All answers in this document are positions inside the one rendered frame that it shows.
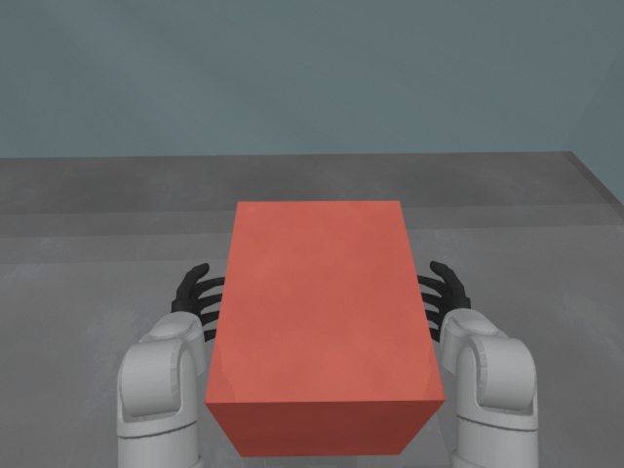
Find left robot hand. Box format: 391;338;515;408
171;263;225;342

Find right robot hand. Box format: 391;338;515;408
416;261;471;343

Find robot right forearm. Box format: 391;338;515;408
440;308;538;468

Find carton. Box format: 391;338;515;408
205;201;446;457

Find robot left forearm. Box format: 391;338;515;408
117;311;207;468

